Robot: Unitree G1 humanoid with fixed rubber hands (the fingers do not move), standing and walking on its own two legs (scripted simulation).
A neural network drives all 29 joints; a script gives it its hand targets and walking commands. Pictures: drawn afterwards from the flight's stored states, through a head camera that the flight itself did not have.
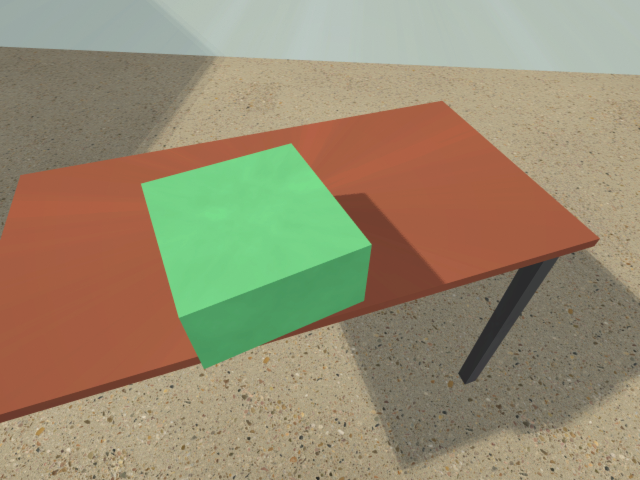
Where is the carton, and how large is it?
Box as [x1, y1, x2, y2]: [141, 143, 371, 368]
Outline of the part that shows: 290,143 141,184 178,316 204,368 363,300 371,244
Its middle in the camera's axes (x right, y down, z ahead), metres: -0.11 +0.00 +0.66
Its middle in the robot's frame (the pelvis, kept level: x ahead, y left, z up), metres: +0.50 +0.12 -0.01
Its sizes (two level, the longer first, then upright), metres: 0.291 0.274 0.140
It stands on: a table, 0.69 m high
